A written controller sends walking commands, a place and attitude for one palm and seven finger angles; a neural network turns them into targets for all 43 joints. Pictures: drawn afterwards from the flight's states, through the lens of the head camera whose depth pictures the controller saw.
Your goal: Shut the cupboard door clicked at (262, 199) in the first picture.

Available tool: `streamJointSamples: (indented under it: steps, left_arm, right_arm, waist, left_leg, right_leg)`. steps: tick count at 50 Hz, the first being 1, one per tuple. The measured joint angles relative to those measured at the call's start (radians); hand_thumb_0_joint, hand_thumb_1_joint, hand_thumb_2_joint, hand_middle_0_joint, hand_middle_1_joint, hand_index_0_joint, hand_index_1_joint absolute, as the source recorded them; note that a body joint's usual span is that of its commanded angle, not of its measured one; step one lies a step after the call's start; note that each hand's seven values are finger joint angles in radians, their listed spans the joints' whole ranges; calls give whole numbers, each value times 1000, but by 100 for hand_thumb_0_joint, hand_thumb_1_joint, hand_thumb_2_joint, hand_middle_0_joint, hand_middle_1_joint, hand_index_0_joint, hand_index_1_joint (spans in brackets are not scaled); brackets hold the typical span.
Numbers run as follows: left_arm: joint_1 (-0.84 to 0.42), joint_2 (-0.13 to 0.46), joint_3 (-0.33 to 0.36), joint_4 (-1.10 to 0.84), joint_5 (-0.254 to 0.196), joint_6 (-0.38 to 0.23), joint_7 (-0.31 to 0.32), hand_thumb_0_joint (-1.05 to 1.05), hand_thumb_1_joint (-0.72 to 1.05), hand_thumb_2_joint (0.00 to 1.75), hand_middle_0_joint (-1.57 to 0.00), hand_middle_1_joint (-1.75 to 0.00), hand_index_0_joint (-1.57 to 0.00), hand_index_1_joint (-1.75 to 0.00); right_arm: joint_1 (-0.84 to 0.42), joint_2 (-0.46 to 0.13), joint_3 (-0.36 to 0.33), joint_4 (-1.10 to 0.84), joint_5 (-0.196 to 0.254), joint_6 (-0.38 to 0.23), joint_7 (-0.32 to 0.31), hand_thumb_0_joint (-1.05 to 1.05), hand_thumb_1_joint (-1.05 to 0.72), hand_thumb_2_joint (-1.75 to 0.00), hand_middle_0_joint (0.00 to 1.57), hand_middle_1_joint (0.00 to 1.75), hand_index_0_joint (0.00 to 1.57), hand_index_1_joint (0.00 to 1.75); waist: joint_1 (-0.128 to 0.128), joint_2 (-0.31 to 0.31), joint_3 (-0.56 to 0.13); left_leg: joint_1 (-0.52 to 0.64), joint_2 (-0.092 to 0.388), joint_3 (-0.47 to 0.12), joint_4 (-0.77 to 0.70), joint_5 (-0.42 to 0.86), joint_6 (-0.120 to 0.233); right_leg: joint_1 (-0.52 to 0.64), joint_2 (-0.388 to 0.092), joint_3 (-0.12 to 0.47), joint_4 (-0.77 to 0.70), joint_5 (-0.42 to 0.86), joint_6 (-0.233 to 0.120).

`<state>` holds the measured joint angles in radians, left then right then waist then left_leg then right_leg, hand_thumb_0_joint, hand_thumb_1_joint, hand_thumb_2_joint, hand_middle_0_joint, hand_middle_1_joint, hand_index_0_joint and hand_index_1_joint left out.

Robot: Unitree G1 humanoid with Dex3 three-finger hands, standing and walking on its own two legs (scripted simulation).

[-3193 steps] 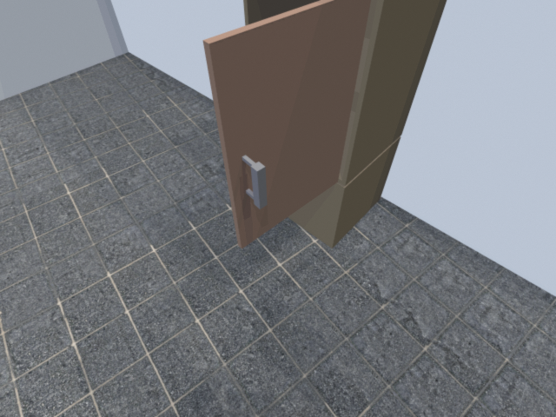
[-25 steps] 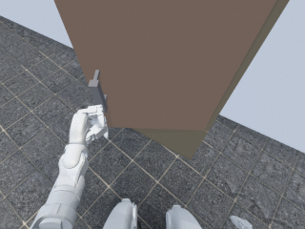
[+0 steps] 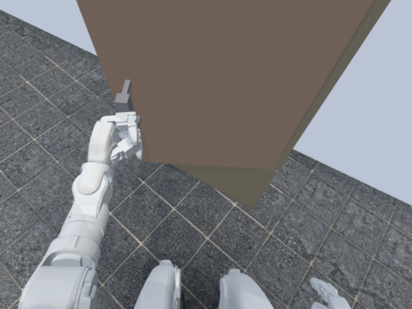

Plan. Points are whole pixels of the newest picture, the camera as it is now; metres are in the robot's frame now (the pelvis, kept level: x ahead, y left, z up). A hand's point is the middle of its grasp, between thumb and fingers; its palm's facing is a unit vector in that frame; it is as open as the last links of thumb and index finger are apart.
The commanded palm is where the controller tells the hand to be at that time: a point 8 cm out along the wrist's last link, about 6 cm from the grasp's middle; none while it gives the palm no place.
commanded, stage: push the door shut along its arc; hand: left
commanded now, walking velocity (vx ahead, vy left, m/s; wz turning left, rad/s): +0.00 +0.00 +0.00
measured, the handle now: (131, 111) +0.50 +0.16 +0.04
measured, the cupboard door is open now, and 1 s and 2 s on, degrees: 28 12 5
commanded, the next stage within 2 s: pull the fist back off the door in 1.58 s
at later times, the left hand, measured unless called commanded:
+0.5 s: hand (144, 124) +0.47 +0.13 +0.04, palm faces -0.21 -0.98 -0.04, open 3.1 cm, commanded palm +0.47 +0.17 +0.04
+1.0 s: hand (174, 102) +0.53 +0.07 +0.04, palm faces -0.37 -0.93 -0.03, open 3.1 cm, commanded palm +0.53 +0.11 +0.04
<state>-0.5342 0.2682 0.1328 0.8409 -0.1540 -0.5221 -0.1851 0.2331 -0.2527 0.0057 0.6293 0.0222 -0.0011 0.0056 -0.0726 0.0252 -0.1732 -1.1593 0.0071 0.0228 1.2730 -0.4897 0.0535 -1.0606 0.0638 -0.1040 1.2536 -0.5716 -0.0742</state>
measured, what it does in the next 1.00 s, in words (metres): stands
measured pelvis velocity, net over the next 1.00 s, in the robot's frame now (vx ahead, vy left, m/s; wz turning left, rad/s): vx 0.00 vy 0.02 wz -0.04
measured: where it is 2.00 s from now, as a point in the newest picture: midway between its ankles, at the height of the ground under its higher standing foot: outside the picture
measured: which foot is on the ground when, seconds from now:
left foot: down 0.00-1.00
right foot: down 0.00-1.00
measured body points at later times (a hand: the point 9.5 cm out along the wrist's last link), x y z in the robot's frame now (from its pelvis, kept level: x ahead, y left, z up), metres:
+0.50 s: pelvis +0.00 +0.02 -0.01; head +0.12 +0.04 +0.42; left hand +0.48 +0.19 +0.04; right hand +0.03 -0.25 -0.12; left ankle +0.06 +0.09 -0.62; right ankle +0.01 -0.08 -0.62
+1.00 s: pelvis +0.00 +0.02 -0.03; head +0.15 +0.04 +0.40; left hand +0.54 +0.13 +0.05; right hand -0.01 -0.25 -0.13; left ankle +0.06 +0.09 -0.62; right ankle +0.01 -0.08 -0.62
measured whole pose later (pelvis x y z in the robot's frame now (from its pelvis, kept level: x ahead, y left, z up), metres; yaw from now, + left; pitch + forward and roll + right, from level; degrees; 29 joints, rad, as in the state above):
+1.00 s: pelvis +0.00 +0.02 -0.03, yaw -2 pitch +29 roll -5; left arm -1.08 0.41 0.19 1.24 -0.06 -0.38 -0.31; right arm 0.36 -0.27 0.02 0.66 0.00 0.01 0.04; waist -0.23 0.07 -0.17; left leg -1.38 0.02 0.02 1.37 -0.51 0.08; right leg -1.27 0.08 -0.11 1.32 -0.57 -0.05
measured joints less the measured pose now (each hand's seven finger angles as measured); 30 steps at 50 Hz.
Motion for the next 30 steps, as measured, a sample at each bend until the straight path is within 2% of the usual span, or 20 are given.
streamJointSamples:
  steps: [7, 13, 20, 30]
  left_arm:
    - [-87, 30, 28, 103, 3, 43, -51, -2, 90, 91, -130, -150, -130, -150]
    - [-134, 41, 45, 148, 6, 25, -66, -1, 89, 91, -130, -150, -131, -150]
    - [-205, 57, 33, 218, 18, 17, -70, 1, 90, 90, -130, -150, -132, -150]
    - [-332, 105, 35, 313, 36, 34, -105, 2, 90, 90, -130, -150, -132, -150]
  right_arm:
    - [43, -5, 0, 0, 5, 19, 9, 1, -91, -90, 20, 30, 20, 30]
    - [76, -8, -3, 18, 2, 21, 13, 1, -90, -90, 20, 30, 20, 30]
    - [94, -11, -6, 41, 0, 21, 19, 1, -90, -90, 20, 30, 20, 30]
    - [98, -17, 0, 41, -7, 11, 23, 1, -90, -90, 20, 30, 20, 30]
  waist:
    - [-18, 9, -1]
    - [-33, 15, 4]
    - [-47, 24, 5]
    - [-87, 23, -1]
  left_leg:
    - [-25, 2, 7, 10, -4, 8]
    - [-47, 2, 10, 21, -5, 16]
    - [-69, -2, 8, 29, -3, 23]
    - [-122, 0, -2, 53, -2, 28]
  right_leg:
    - [-26, 1, 7, 9, 0, 7]
    - [-47, 0, 9, 15, 1, 14]
    - [-64, -4, 6, 18, 4, 21]
    - [-109, -2, -5, 31, 9, 24]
